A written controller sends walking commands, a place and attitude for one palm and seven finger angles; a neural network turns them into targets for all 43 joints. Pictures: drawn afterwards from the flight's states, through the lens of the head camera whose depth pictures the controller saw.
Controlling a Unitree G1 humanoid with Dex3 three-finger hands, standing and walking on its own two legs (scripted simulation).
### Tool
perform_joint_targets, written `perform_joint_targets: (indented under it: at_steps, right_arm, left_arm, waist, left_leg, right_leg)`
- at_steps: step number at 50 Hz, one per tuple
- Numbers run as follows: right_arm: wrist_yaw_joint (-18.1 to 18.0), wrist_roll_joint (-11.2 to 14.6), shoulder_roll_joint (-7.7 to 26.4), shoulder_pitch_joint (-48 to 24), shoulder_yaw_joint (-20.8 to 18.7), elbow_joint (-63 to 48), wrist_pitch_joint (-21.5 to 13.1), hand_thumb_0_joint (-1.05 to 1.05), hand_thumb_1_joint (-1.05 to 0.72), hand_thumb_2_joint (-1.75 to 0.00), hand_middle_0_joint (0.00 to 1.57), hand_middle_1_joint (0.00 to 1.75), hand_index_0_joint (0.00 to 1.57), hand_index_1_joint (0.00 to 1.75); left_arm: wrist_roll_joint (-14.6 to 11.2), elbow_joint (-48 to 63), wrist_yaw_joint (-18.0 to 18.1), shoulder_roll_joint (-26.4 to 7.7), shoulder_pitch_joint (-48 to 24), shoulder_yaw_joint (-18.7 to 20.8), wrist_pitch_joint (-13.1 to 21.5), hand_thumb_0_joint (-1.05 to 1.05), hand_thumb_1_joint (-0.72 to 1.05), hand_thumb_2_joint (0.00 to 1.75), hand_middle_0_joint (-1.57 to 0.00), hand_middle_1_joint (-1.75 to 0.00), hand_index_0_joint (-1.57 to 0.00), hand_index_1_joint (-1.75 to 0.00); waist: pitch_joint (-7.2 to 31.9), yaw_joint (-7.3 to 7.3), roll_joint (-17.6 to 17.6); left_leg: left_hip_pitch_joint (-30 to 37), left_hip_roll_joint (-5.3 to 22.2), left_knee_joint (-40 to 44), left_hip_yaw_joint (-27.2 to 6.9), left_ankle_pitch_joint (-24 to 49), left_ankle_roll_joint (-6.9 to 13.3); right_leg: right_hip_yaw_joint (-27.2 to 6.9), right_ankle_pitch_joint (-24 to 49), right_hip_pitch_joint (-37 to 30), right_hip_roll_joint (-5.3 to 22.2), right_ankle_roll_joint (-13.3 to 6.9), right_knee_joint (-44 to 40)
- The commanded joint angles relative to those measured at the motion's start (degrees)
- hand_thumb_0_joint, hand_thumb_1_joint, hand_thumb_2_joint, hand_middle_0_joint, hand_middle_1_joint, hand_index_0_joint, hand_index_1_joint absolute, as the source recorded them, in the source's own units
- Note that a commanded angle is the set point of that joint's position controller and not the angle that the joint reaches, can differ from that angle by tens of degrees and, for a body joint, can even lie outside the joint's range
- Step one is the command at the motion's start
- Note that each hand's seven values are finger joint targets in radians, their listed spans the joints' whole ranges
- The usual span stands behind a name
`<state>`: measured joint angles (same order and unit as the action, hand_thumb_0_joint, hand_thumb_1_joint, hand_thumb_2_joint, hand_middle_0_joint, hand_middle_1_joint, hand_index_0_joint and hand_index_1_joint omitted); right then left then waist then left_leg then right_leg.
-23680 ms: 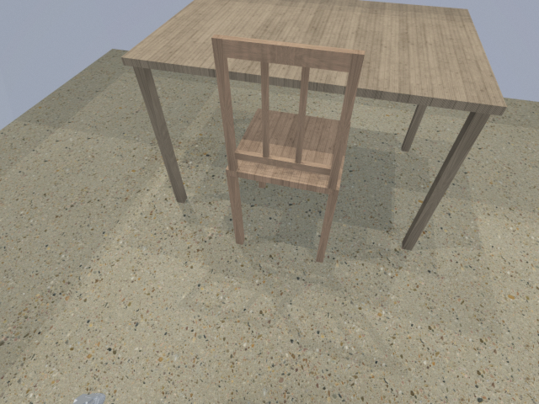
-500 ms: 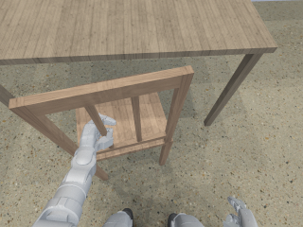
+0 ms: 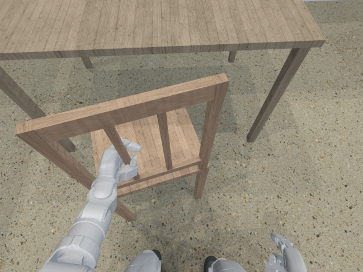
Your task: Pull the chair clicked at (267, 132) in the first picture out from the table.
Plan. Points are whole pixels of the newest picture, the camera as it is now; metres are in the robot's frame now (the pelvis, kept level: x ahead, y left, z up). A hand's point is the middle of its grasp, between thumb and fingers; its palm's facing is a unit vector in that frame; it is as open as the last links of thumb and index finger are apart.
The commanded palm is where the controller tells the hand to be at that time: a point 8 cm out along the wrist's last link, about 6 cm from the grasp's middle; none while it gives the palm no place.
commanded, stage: step backward, pulling the chair out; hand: left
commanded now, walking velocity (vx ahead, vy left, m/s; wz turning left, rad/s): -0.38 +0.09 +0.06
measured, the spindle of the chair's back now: (125, 156) +0.37 +0.16 -0.06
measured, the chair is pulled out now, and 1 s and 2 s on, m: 0.22 0.45 0.54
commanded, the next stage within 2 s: stop walking, hand still on the chair in 1.16 s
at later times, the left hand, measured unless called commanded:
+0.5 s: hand (129, 214) +0.23 +0.13 -0.06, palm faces +0.02 -0.97 -0.23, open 5.2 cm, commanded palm +0.21 +0.18 -0.06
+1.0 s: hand out of the picture +0.11 +0.12 -0.05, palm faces -0.02 -0.97 -0.22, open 5.4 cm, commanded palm +0.09 +0.17 -0.05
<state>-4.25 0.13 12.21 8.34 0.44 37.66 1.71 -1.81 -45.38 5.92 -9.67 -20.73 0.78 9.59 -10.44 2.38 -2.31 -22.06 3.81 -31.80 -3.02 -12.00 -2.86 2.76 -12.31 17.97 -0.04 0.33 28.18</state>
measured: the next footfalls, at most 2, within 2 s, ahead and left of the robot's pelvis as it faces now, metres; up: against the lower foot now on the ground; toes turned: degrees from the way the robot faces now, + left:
left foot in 0.20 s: -0.01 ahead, +0.15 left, +0.00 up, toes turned +1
right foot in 0.44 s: -0.06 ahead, -0.13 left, +0.00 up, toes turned -2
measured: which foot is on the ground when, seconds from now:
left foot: down 0.00-0.00, up 0.02-0.18, down 0.20-0.50, up 0.52-0.76, down 0.78-1.00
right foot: down 0.00-0.26, up 0.28-0.42, down 0.44-0.84, up 0.86-0.96, down 0.98-1.00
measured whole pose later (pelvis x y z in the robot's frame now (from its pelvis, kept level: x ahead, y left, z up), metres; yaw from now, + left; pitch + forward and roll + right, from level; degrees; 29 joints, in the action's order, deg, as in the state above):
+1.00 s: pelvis -0.23 -0.01 +0.00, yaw +1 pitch +1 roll -1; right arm -3.8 0.4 12.2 10.6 -0.6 38.5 0.8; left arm -0.9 -44.4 5.6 -9.1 -20.6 -2.1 10.0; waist -10.4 1.2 -2.7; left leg -17.9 6.7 -32.3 0.8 -15.0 -4.5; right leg 3.7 -12.6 17.6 0.7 -0.5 30.2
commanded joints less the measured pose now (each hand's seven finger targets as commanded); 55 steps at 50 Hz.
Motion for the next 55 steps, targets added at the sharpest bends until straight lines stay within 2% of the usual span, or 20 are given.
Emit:
perform_joint_targets:
  at_steps: [1, 3, 7, 10, 13, 17, 21, 23, 25, 26, 28, 33, 38, 41, 43, 46, 49, 51, 52, 55]
  right_arm:
    - [-2.3, 1.7, 9.3, 3.1, -4.2, -5.0, -1.6, 0.00, -0.90, -0.90, 0.20, 0.30, 0.20, 0.30]
    - [-2.7, 1.4, 8.2, -0.4, -2.9, -5.4, -1.7, 0.00, -0.90, -0.90, 0.20, 0.30, 0.20, 0.30]
    - [-3.4, 1.1, 8.6, 0.7, -1.7, -3.5, -1.6, 0.00, -0.90, -0.90, 0.20, 0.30, 0.20, 0.30]
    - [-3.9, 1.2, 10.3, 1.8, -3.0, -4.5, -1.0, 0.00, -0.90, -0.90, 0.20, 0.30, 0.20, 0.30]
    - [-2.5, -0.5, 9.0, 0.1, -2.5, -6.0, 0.0, 0.00, -0.90, -0.90, 0.20, 0.30, 0.20, 0.30]
    - [0.0, -0.1, 8.9, 4.8, -3.8, -3.7, -1.6, 0.00, -0.90, -0.90, 0.20, 0.30, 0.20, 0.30]
    - [0.5, -0.3, 9.5, 4.9, -4.0, -2.6, -2.5, 0.00, -0.90, -0.90, 0.20, 0.30, 0.20, 0.30]
    - [0.4, 0.4, 8.7, 4.0, -3.6, -3.1, -2.2, 0.00, -0.90, -0.90, 0.20, 0.30, 0.20, 0.30]
    - [-1.4, 2.1, 8.4, 3.1, -4.5, -4.4, -2.4, 0.00, -0.90, -0.90, 0.20, 0.30, 0.20, 0.30]
    - [-1.8, 2.3, 9.1, 0.7, -4.1, -4.9, -2.8, 0.00, -0.90, -0.90, 0.20, 0.30, 0.20, 0.30]
    - [-1.9, 1.4, 7.6, -1.1, -2.5, -3.5, -3.2, 0.00, -0.90, -0.90, 0.20, 0.30, 0.20, 0.30]
    - [-2.8, 1.7, 8.2, 0.7, -2.1, -3.0, -2.5, 0.00, -0.90, -0.90, 0.20, 0.30, 0.20, 0.30]
    - [-4.2, 1.5, 10.3, 2.9, -3.5, -3.7, -1.2, 0.00, -0.90, -0.90, 0.20, 0.30, 0.20, 0.30]
    - [-2.9, 0.5, 9.6, 1.0, -4.0, -5.9, -0.6, 0.00, -0.90, -0.90, 0.20, 0.30, 0.20, 0.30]
    - [-1.5, -0.4, 9.1, 0.5, -3.8, -6.1, -0.8, 0.00, -0.90, -0.90, 0.20, 0.30, 0.20, 0.30]
    - [0.1, 0.6, 9.6, 4.3, -4.6, -4.2, -2.2, 0.00, -0.90, -0.90, 0.20, 0.30, 0.20, 0.30]
    - [0.5, 0.7, 9.0, 4.2, -4.1, -3.5, -2.6, 0.00, -0.90, -0.90, 0.20, 0.30, 0.20, 0.30]
    - [-1.0, 2.0, 8.7, 5.4, -4.5, -3.4, -2.0, 0.00, -0.90, -0.90, 0.20, 0.30, 0.20, 0.30]
    - [-1.5, 2.3, 9.4, 2.8, -4.7, -4.1, -2.2, 0.00, -0.90, -0.90, 0.20, 0.30, 0.20, 0.30]
    - [-1.5, 1.6, 6.9, 1.2, -2.1, -3.3, -2.3, 0.00, -0.90, -0.90, 0.20, 0.30, 0.20, 0.30]
  left_arm:
    - [1.2, 9.9, -0.1, -11.2, -10.0, 3.2, 5.7, 0.00, 0.90, 0.90, -0.50, -1.45, -0.50, -1.45]
    - [1.4, 8.4, -0.2, -10.3, -9.0, 2.9, 4.4, 0.00, 0.90, 0.90, -0.50, -1.45, -0.50, -1.45]
    - [1.0, 8.0, 0.3, -8.9, -8.3, 2.6, 2.3, 0.00, 0.90, 0.90, -0.50, -1.45, -0.50, -1.45]
    - [0.2, 11.3, -0.1, -5.2, -9.7, -1.2, 1.8, 0.00, 0.90, 0.90, -0.50, -1.45, -0.50, -1.45]
    - [0.9, 15.1, -0.8, -2.2, -13.6, -3.8, 3.0, 0.00, 0.90, 0.90, -0.50, -1.45, -0.50, -1.45]
    - [1.2, 13.5, -0.8, -1.6, -11.7, -2.9, 4.7, 0.00, 0.90, 0.90, -0.50, -1.45, -0.50, -1.45]
    - [2.4, 10.8, -1.1, -5.7, -12.0, -0.4, 6.4, 0.00, 0.90, 0.90, -0.50, -1.45, -0.50, -1.45]
    - [2.6, 10.4, -1.4, -6.7, -11.9, 0.1, 7.0, 0.00, 0.90, 0.90, -0.50, -1.45, -0.50, -1.45]
    - [1.4, 8.9, -0.6, -12.2, -12.3, 4.2, 7.0, 0.00, 0.90, 0.90, -0.50, -1.45, -0.50, -1.45]
    - [1.0, 6.2, -0.6, -13.3, -9.8, 5.1, 6.1, 0.00, 0.90, 0.90, -0.50, -1.45, -0.50, -1.45]
    - [1.6, 6.3, 0.0, -11.6, -9.5, 5.2, 5.1, 0.00, 0.90, 0.90, -0.50, -1.45, -0.50, -1.45]
    - [0.7, 6.2, 0.7, -9.8, -8.6, 4.4, 2.8, 0.00, 0.90, 0.90, -0.50, -1.45, -0.50, -1.45]
    - [0.0, 10.2, 0.3, -5.3, -10.4, -1.3, 1.0, 0.00, 0.90, 0.90, -0.50, -1.45, -0.50, -1.45]
    - [0.6, 17.3, -0.9, -2.3, -14.9, -4.0, 2.9, 0.00, 0.90, 0.90, -0.50, -1.45, -0.50, -1.45]
    - [1.3, 17.3, -1.0, -1.9, -12.9, -3.3, 3.8, 0.00, 0.90, 0.90, -0.50, -1.45, -0.50, -1.45]
    - [1.2, 14.7, -1.0, -1.8, -11.9, -3.1, 4.9, 0.00, 0.90, 0.90, -0.50, -1.45, -0.50, -1.45]
    - [2.4, 12.2, -1.3, -3.1, -14.4, -2.9, 6.1, 0.00, 0.90, 0.90, -0.50, -1.45, -0.50, -1.45]
    - [1.6, 7.9, -0.8, -8.1, -15.0, -0.1, 5.7, 0.00, 0.90, 0.90, -0.50, -1.45, -0.50, -1.45]
    - [1.2, 5.6, -0.4, -11.2, -13.8, 3.2, 5.0, 0.00, 0.90, 0.90, -0.50, -1.45, -0.50, -1.45]
    - [1.2, 3.5, -0.6, -8.2, -11.8, 2.6, 3.7, 0.00, 0.90, 0.90, -0.50, -1.45, -0.50, -1.45]
  waist:
    - [32.4, 0.27, 8.8]
    - [29.2, -1.32, 8.0]
    - [28.9, -0.70, 10.0]
    - [28.8, -0.31, 5.8]
    - [26.4, -0.53, -14.6]
    - [28.1, 0.09, -10.1]
    - [26.8, 0.05, -13.7]
    - [29.3, -0.20, -8.3]
    - [31.7, 0.25, 13.4]
    - [30.3, -1.67, 12.9]
    - [28.9, -1.81, 6.4]
    - [29.2, -1.59, 11.6]
    - [29.1, -0.70, 7.1]
    - [28.9, 0.02, -11.3]
    - [24.7, -1.21, -19.7]
    - [24.9, -0.61, -10.8]
    - [26.7, -0.32, -8.9]
    - [29.3, 0.31, 13.1]
    - [29.6, -1.22, 15.9]
    - [28.2, -1.86, 11.6]
  left_leg:
    - [4.4, -0.5, -12.4, 0.5, -1.8, 0.2]
    - [-1.5, -2.4, -19.3, -3.3, -16.2, 0.5]
    - [1.2, -1.2, -5.2, -2.5, -10.0, 0.5]
    - [8.7, 5.3, 7.6, -4.5, 18.7, 3.6]
    - [10.2, 13.9, 10.0, -12.0, 38.8, 8.9]
    - [27.4, 14.9, 1.5, -11.2, 57.8, 10.6]
    - [26.2, 13.3, -0.2, -9.4, 52.0, 8.6]
    - [20.3, 9.8, -3.5, -4.7, 42.1, 5.8]
    - [4.2, 0.1, -13.4, 2.4, -4.4, 0.2]
    - [-1.1, -2.4, -20.6, -1.3, -15.4, 0.5]
    - [-4.6, -2.1, -23.4, -5.3, -17.3, 0.2]
    - [-1.2, -2.5, -9.4, -1.2, -14.0, -0.2]
    - [11.1, 5.0, 10.4, 0.7, 15.5, 2.2]
    - [14.9, 12.1, 7.8, -2.2, 36.0, 6.5]
    - [11.1, 15.4, 9.4, -5.1, 37.3, 9.4]
    - [23.0, 15.3, 0.9, -4.8, 49.8, 8.8]
    - [20.2, 11.8, -3.9, -2.4, 39.9, 5.5]
    - [6.4, 3.1, -12.0, 3.3, -0.2, 0.2]
    - [1.4, -0.4, -18.5, 0.7, -16.2, 0.0]
    - [-1.0, -1.3, -22.0, -2.4, -17.6, 0.2]
  right_leg:
    - [-11.4, 44.8, -17.2, 17.9, -8.3, -2.6]
    - [-12.7, 40.8, -13.6, 22.5, -10.0, -3.2]
    - [-7.7, 39.8, -16.0, 19.4, -7.2, 0.3]
    - [-4.0, 28.4, -12.0, 11.3, -2.0, 3.8]
    - [-1.3, -5.2, -3.8, 3.8, -0.1, 16.9]
    - [-2.2, -10.8, 3.6, 1.5, -0.7, 8.4]
    - [-2.8, -1.5, -2.1, 1.9, -1.1, -4.3]
    - [-3.5, 19.8, -11.1, 4.9, -1.6, -8.6]
    - [-11.9, 47.3, -19.8, 17.3, -6.9, -4.0]
    - [-13.5, 49.6, -17.6, 21.6, -9.2, -3.3]
    - [-13.4, 47.8, -17.3, 24.1, -11.0, -1.0]
    - [-10.1, 49.5, -20.9, 20.8, -8.0, 0.4]
    - [-5.0, 32.2, -13.7, 13.5, -2.4, 4.1]
    - [-1.0, 18.3, -7.5, 6.1, 0.5, 11.8]
    - [-0.2, -13.3, -2.5, 3.0, -0.4, 18.5]
    - [-0.5, -6.4, -0.5, 2.0, -1.0, 6.4]
    - [-1.8, 14.5, -9.5, 4.4, -1.6, -6.4]
    - [-11.6, 41.6, -18.7, 15.8, -6.8, -3.9]
    - [-15.2, 43.8, -16.4, 20.8, -9.2, -4.0]
    - [-11.6, 37.9, -15.0, 21.1, -9.5, -1.7]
